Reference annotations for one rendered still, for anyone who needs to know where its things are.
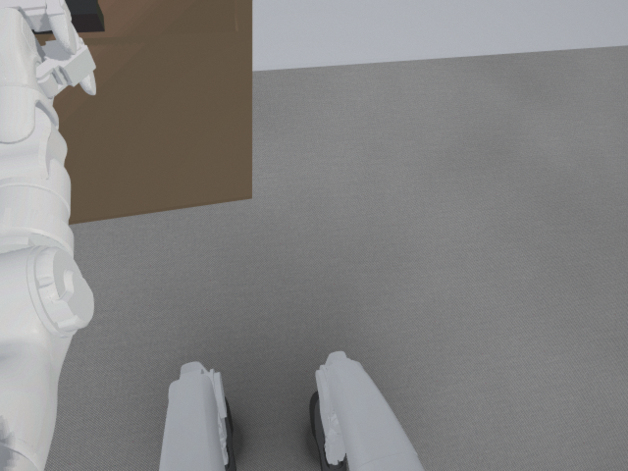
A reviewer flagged left robot upper arm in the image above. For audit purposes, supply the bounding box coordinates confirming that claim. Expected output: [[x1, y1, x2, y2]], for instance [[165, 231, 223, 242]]
[[0, 245, 94, 471]]

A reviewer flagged handle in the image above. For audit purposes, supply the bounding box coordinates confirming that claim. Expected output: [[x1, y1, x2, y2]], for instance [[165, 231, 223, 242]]
[[32, 0, 105, 34]]

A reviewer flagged robot left forearm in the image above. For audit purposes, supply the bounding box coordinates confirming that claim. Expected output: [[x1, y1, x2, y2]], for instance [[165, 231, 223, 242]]
[[0, 85, 74, 259]]

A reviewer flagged drawer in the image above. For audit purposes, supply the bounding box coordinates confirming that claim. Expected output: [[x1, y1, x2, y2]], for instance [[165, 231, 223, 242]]
[[34, 0, 236, 40]]

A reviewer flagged left robot hand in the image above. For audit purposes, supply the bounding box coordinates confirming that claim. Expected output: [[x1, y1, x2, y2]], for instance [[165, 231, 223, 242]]
[[0, 0, 96, 106]]

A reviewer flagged cabinet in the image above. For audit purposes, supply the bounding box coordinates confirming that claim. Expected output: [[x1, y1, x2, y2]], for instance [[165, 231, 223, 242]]
[[37, 0, 252, 225]]

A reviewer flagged robot right foot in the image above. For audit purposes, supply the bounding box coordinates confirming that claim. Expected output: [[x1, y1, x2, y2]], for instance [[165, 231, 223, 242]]
[[309, 391, 347, 471]]

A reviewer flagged robot left thigh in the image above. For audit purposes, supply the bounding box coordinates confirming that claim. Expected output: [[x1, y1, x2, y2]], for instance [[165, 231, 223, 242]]
[[159, 369, 227, 471]]

